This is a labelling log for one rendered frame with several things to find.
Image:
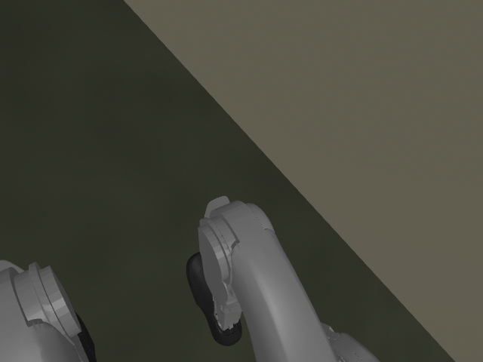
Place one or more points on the left robot foot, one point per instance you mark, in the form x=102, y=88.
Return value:
x=86, y=341

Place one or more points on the right robot hand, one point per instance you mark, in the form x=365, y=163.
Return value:
x=346, y=348

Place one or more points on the right robot foot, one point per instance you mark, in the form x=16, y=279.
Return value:
x=203, y=298

